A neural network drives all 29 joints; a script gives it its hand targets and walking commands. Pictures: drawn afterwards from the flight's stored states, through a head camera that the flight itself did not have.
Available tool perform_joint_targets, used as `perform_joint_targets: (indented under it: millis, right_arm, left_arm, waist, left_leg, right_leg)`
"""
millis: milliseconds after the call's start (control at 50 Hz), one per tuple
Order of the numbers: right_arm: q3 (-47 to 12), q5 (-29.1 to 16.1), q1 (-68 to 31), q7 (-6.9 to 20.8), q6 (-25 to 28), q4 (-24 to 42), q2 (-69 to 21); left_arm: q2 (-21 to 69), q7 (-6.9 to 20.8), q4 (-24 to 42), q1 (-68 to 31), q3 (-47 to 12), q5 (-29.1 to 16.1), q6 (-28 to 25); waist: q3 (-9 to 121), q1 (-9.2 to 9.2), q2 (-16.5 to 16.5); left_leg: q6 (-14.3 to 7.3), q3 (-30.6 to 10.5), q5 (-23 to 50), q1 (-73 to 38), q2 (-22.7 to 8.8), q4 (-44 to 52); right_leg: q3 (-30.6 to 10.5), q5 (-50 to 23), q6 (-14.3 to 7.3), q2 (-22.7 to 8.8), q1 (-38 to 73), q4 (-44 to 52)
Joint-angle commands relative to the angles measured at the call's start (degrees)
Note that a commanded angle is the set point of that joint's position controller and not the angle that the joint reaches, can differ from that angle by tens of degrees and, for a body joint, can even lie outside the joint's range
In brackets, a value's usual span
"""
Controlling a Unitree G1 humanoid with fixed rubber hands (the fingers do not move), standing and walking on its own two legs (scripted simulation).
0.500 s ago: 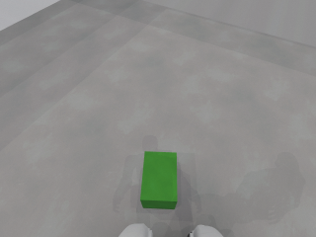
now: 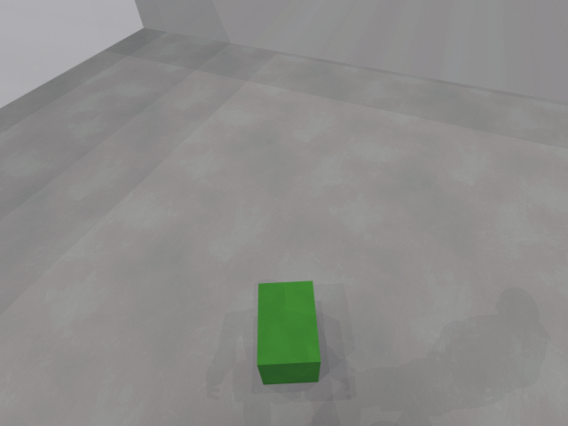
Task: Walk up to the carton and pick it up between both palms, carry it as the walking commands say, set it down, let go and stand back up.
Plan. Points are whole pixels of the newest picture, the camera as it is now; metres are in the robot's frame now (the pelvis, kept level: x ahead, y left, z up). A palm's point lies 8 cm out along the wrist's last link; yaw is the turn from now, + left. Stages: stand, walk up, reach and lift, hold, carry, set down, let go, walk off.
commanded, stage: walk up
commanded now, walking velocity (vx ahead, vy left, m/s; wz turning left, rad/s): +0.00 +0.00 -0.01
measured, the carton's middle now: (288, 332) +0.50 +0.02 -0.67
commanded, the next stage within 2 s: none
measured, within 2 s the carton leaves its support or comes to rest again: neither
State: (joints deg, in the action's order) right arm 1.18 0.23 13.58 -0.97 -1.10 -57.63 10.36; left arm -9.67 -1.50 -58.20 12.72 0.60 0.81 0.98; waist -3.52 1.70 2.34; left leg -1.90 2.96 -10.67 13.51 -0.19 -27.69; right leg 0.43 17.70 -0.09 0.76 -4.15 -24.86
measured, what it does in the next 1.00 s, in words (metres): stands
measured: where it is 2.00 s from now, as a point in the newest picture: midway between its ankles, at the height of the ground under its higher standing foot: outside the picture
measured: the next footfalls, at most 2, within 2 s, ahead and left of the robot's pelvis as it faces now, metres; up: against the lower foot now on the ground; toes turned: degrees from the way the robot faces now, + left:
none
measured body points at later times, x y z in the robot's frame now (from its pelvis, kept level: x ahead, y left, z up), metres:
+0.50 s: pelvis -0.03 +0.01 +0.00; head -0.01 +0.01 +0.45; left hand -0.04 +0.23 -0.16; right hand +0.00 -0.21 -0.15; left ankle +0.04 +0.10 -0.74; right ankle -0.04 -0.12 -0.74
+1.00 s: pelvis +0.01 +0.00 +0.00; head +0.01 -0.01 +0.45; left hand -0.02 +0.21 -0.16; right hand +0.00 -0.22 -0.17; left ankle +0.04 +0.10 -0.74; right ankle -0.04 -0.12 -0.74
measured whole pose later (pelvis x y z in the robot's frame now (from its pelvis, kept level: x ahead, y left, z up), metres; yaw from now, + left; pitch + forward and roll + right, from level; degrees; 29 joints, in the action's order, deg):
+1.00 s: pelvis +0.01 +0.00 +0.00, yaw -1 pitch -1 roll +1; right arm 1.6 1.7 17.1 -0.8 0.6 -64.4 7.6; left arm -7.3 -1.6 -64.5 20.6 0.1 1.7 -1.1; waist -0.3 0.2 -0.3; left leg -1.7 4.3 -12.4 15.4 1.0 -28.7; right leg -1.4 20.8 -0.1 -0.6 -8.8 -30.7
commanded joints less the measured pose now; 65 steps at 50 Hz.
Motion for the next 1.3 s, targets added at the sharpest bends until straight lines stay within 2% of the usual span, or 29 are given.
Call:
perform_joint_targets:
  millis: [0,20,100,220,340,440,480,500,540,600,660,680,720,740,780,800,840,880,920,960,980,1000,1020,1040,1060,1120,1140,1200,1280]
  right_arm:
    - [0.08,0.47,1.14,0.01,1.04,0.41,4.58]
    - [0.06,0.41,0.81,0.00,1.08,0.51,4.55]
    - [-0.10,0.79,1.12,-0.35,1.28,-0.93,4.04]
    - [0.53,1.08,0.99,-0.58,1.41,-2.03,4.67]
    - [0.80,1.22,1.02,-0.73,1.37,-2.28,4.16]
    - [0.92,1.48,1.35,-0.73,1.19,-2.92,4.03]
    - [0.91,1.43,1.49,-0.73,1.08,-2.98,4.25]
    - [0.98,1.52,0.62,-0.74,1.10,-2.93,4.17]
    - [1.01,1.42,0.66,-0.61,1.18,-2.68,4.07]
    - [1.27,1.93,1.70,-0.20,1.19,-2.92,4.25]
    - [1.33,1.98,2.11,-0.15,1.26,-3.14,4.22]
    - [0.96,1.76,1.67,-0.29,1.26,-3.49,3.89]
    - [1.04,1.90,2.60,-0.20,1.46,-3.61,3.23]
    - [0.84,1.74,1.82,-0.22,1.49,-3.67,2.96]
    - [1.01,1.74,3.54,-0.10,1.68,-4.43,3.02]
    - [1.36,1.92,4.49,-0.03,1.88,-4.39,3.34]
    - [1.06,1.91,4.04,-0.11,2.08,-4.55,2.93]
    - [1.53,1.69,5.05,0.06,2.49,-4.74,2.87]
    - [1.10,1.18,4.39,0.04,2.54,-4.48,2.61]
    - [0.31,0.84,2.87,-0.08,3.00,-4.24,0.06]
    - [0.13,0.91,3.60,-0.08,3.32,-4.05,-0.76]
    - [-0.93,0.65,3.73,-0.49,3.45,-4.07,-1.47]
    - [-0.78,0.22,3.60,-1.08,3.67,-3.66,-0.60]
    - [-0.48,-0.25,4.95,-1.56,3.84,-4.02,0.05]
    - [-0.19,-0.53,6.05,-1.71,3.79,-4.45,0.82]
    - [0.14,-0.87,6.67,-2.12,3.14,-4.73,1.85]
    - [0.39,-0.87,6.54,-2.22,3.18,-4.82,2.43]
    - [0.47,-0.74,5.37,-2.25,2.95,-4.15,2.79]
    - [0.51,-0.77,4.55,-2.31,2.57,-3.34,3.46]
  left_arm:
    - [-6.33,-0.49,0.51,2.24,0.93,-0.05,-0.91]
    - [-6.07,-0.44,0.23,3.05,0.74,-0.17,-1.05]
    - [-5.13,-0.56,-1.35,4.66,0.43,-0.33,-1.11]
    - [-4.76,-0.55,-3.38,7.46,0.17,-0.18,-1.58]
    - [-4.38,-0.59,-4.45,8.44,-0.14,0.14,-1.59]
    - [-3.58,-0.68,-4.48,9.06,-0.22,0.31,-1.35]
    - [-3.36,-0.70,-4.48,9.88,-0.23,0.42,-1.30]
    - [-2.81,-0.73,-4.83,10.13,-0.16,0.43,-1.22]
    - [-3.19,-0.63,-4.49,9.88,-0.06,0.55,-1.27]
    - [-3.24,-0.46,-4.37,9.97,0.03,0.92,-1.15]
    - [-3.24,-0.36,-4.06,10.21,0.11,0.98,-1.23]
    - [-2.87,-0.48,-4.42,10.28,-0.03,0.86,-1.36]
    - [-3.12,-0.44,-4.25,10.77,0.19,0.97,-1.56]
    - [-3.52,-0.44,-4.38,10.19,0.29,1.03,-1.61]
    - [-3.35,-0.41,-4.81,10.51,0.35,1.04,-1.71]
    - [-3.44,-0.35,-4.64,10.93,0.51,1.06,-1.88]
    - [-2.51,-0.31,-4.68,10.35,0.18,0.88,-2.07]
    - [-2.46,-0.24,-5.10,12.11,0.35,1.06,-2.55]
    - [-2.48,-0.24,-5.44,12.63,0.21,0.76,-2.68]
    - [-2.59,-0.52,-6.06,14.32,0.22,0.62,-3.15]
    - [-3.37,-0.67,-5.67,13.69,0.18,0.54,-3.20]
    - [-2.98,-1.00,-5.16,10.89,-0.23,-0.03,-3.15]
    - [-2.01,-1.13,-5.30,11.36,-0.39,-0.23,-3.34]
    - [-2.51,-1.40,-5.73,12.35,0.11,-0.40,-3.59]
    - [-3.06,-1.77,-5.80,13.44,0.40,-0.57,-3.55]
    - [-3.51,-1.94,-5.58,13.57,0.38,-0.84,-3.38]
    - [-3.50,-2.01,-5.29,13.57,0.48,-0.89,-3.39]
    - [-3.66,-2.05,-4.94,12.81,0.71,-0.93,-3.14]
    - [-3.98,-1.91,-4.41,12.08,0.97,-0.97,-2.92]
  waist:
    - [-4.34,-0.63,-5.91]
    - [-4.95,-0.92,-6.29]
    - [-4.96,-0.99,-2.07]
    - [-2.53,-1.89,2.30]
    - [-0.21,-1.66,-0.06]
    - [-1.69,-1.49,0.13]
    - [-2.39,-1.72,-1.55]
    - [-2.51,-1.82,-0.69]
    - [-2.01,-1.76,-2.70]
    - [-1.93,-1.30,-1.64]
    - [-2.96,-1.61,-1.51]
    - [-4.21,-1.54,-1.82]
    - [-2.56,-1.40,-2.46]
    - [-3.62,-1.48,-3.50]
    - [-3.00,-1.09,-4.22]
    - [-2.47,-0.98,-3.05]
    - [-4.40,-1.15,-1.40]
    - [-3.38,-1.53,-0.71]
    - [-5.45,-2.20,-3.34]
    - [-5.18,-2.91,-6.59]
    - [-4.74,-2.20,-8.02]
    - [-5.68,-0.91,-6.97]
    - [-4.44,-0.98,-4.57]
    - [-1.94,-1.28,-3.57]
    - [-0.63,-1.51,-4.32]
    - [2.69,-1.36,-3.96]
    - [3.28,-1.49,-2.24]
    - [5.07,-1.62,-0.91]
    - [6.42,-1.75,-0.42]
  left_leg:
    - [0.31,-5.34,3.02,-3.37,-5.10,8.52]
    - [0.32,-5.48,2.79,-3.45,-4.88,9.05]
    - [0.63,-6.01,0.67,-3.60,-5.50,10.57]
    - [-0.09,-8.67,-4.03,-2.89,-7.47,13.40]
    - [-0.26,-8.03,-5.25,-3.97,-7.18,12.00]
    - [-0.06,-8.16,-7.88,-2.45,-7.38,12.25]
    - [-0.14,-8.55,-9.39,-1.22,-7.21,12.31]
    - [-0.06,-8.48,-10.72,-0.98,-7.16,12.63]
    - [0.16,-8.03,-9.74,-1.55,-6.81,11.53]
    - [0.29,-8.19,-16.19,-0.97,-6.10,11.82]
    - [0.20,-8.34,-19.50,0.26,-5.79,12.06]
    - [0.24,-8.77,-15.15,1.47,-6.27,12.32]
    - [0.30,-7.22,-17.81,0.54,-4.82,10.31]
    - [0.56,-6.84,-15.86,1.06,-4.52,10.06]
    - [0.32,-6.71,-18.17,0.58,-4.33,9.10]
    - [0.21,-7.28,-22.19,0.50,-4.63,8.55]
    - [-0.12,-8.83,-21.72,1.05,-5.55,10.61]
    - [-1.03,-10.34,-24.23,1.19,-6.44,10.83]
    - [-0.32,-7.96,-21.84,3.45,-4.80,9.78]
    - [0.42,-4.02,-11.88,4.91,-2.62,5.24]
    - [0.87,-1.86,-7.26,3.71,-1.46,3.07]
    - [1.49,-2.14,1.03,0.57,-2.19,5.25]
    - [1.60,-3.70,12.36,-1.87,-4.52,6.04]
    - [1.23,-4.73,23.50,-4.05,-6.06,4.90]
    - [0.97,-4.45,29.05,-5.43,-6.55,3.35]
    - [1.04,-3.29,30.66,-8.37,-6.48,2.85]
    - [1.03,-2.91,32.82,-9.11,-6.86,2.56]
    - [0.86,-2.60,33.04,-10.02,-7.02,2.15]
    - [1.23,-2.04,31.58,-10.35,-6.72,1.67]
  right_leg:
    - [-6.32,-3.29,-2.92,-6.93,-7.00,10.51]
    - [-6.52,-3.20,-3.07,-6.80,-7.25,10.72]
    - [-6.96,-2.56,-2.96,-6.68,-7.80,9.96]
    - [-4.73,-3.62,-2.69,-4.87,-6.96,6.75]
    - [-4.72,-2.47,-2.90,-5.08,-8.02,6.44]
    - [-4.81,-1.02,-2.72,-5.11,-10.33,6.21]
    - [-4.81,0.78,-2.57,-5.15,-10.97,6.23]
    - [-5.05,1.14,-2.59,-5.04,-10.99,6.21]
    - [-5.25,1.63,-2.66,-5.38,-11.62,6.58]
    - [-5.48,7.61,-2.91,-4.97,-13.28,6.05]
    - [-5.57,9.30,-2.77,-4.67,-14.26,5.21]
    - [-5.66,6.21,-2.57,-5.08,-13.99,5.91]
    - [-6.89,10.52,-3.03,-5.37,-14.05,6.86]
    - [-7.47,10.27,-3.09,-5.94,-14.46,7.83]
    - [-8.02,12.44,-3.29,-6.25,-14.83,7.19]
    - [-8.38,15.50,-3.53,-6.21,-15.88,5.36]
    - [-6.54,11.93,-2.85,-5.07,-16.31,3.79]
    - [-6.37,13.12,-2.93,-5.00,-15.75,1.72]
    - [-7.82,13.10,-3.11,-5.58,-14.79,4.02]
    - [-11.47,8.49,-4.06,-8.02,-9.81,8.63]
    - [-12.67,6.13,-4.62,-9.05,-9.25,9.85]
    - [-10.70,-7.59,-4.00,-8.93,-10.13,9.25]
    - [-8.03,-25.31,-3.12,-7.57,-7.00,5.57]
    - [-6.90,-34.41,-2.38,-7.40,-4.13,2.97]
    - [-5.43,-37.81,-1.73,-6.84,-2.68,2.10]
    - [-3.76,-40.86,-1.81,-6.68,0.13,0.90]
    - [-3.35,-40.46,-1.80,-6.35,0.38,0.57]
    - [-3.02,-38.71,-1.77,-6.31,0.69,0.98]
    - [-2.62,-40.98,-1.76,-6.51,1.76,1.46]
